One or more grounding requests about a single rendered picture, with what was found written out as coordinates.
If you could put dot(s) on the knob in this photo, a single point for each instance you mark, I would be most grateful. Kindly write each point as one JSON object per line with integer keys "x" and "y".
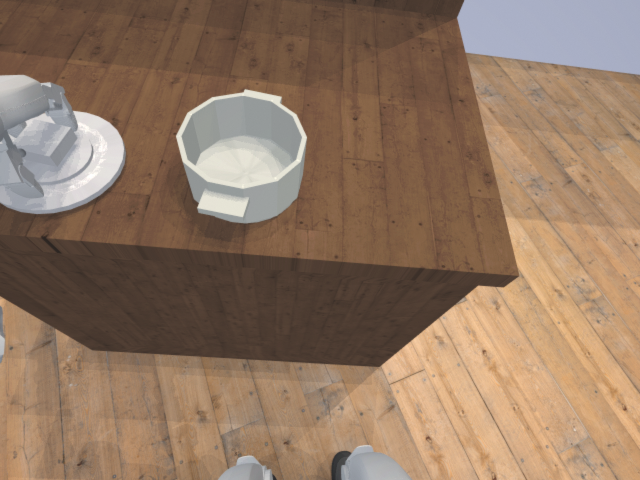
{"x": 45, "y": 142}

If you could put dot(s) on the pot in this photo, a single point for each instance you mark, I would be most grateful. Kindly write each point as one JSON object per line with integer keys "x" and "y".
{"x": 243, "y": 155}

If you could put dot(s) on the lid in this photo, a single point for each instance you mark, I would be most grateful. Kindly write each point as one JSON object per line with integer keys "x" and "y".
{"x": 90, "y": 167}

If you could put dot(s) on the table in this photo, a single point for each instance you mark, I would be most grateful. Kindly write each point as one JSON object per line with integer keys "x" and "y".
{"x": 398, "y": 215}

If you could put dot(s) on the robot right thigh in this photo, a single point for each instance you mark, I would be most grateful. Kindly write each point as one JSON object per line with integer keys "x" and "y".
{"x": 372, "y": 466}

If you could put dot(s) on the robot left shin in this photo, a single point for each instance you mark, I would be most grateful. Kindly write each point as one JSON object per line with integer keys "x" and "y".
{"x": 247, "y": 459}

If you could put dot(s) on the robot left hand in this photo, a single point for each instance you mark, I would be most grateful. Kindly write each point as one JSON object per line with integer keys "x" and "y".
{"x": 23, "y": 98}

